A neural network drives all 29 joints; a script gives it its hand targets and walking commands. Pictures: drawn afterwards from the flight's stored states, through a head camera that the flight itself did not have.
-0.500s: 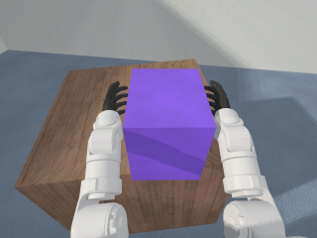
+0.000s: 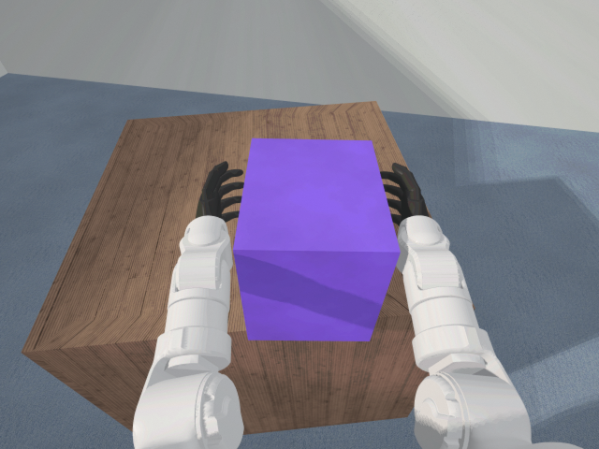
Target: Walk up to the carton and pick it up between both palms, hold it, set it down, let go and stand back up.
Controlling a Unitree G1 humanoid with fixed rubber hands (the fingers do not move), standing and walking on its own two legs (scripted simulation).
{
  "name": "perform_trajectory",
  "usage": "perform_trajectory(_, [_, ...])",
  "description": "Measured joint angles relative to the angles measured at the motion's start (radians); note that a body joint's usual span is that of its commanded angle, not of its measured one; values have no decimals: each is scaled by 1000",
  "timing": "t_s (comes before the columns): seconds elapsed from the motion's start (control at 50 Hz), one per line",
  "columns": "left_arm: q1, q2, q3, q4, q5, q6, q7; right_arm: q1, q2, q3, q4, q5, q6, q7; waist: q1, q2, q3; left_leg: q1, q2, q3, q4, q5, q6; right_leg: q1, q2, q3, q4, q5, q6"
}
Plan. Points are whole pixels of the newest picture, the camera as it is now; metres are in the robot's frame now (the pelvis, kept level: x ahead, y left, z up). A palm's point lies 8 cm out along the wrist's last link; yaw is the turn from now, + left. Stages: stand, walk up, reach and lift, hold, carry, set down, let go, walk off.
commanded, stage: set down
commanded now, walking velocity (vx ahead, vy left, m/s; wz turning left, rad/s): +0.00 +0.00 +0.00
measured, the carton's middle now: (310, 239) +0.40 +0.00 +0.07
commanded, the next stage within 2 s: none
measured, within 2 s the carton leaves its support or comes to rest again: neither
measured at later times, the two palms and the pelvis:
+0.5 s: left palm (214, 202) +0.42 +0.14 +0.13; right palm (406, 206) +0.41 -0.14 +0.12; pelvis +0.02 +0.00 +0.00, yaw +0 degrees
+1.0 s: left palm (208, 215) +0.42 +0.15 +0.11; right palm (394, 219) +0.41 -0.12 +0.09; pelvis +0.01 +0.00 +0.00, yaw +0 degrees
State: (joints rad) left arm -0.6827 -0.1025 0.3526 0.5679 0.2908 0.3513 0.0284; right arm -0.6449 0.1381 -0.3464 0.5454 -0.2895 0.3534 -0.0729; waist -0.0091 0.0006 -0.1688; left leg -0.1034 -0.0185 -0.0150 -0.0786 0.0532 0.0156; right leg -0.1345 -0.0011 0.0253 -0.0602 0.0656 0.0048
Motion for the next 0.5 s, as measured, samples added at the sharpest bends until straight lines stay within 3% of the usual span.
perform_trajectory(0.5, [-61,-23,95,77,76,-77,-36,-38,30,-115,50,-86,-78,41,6,3,3,33,-4,6,-11,-29,7,39,-4,2,-29,-18,4])
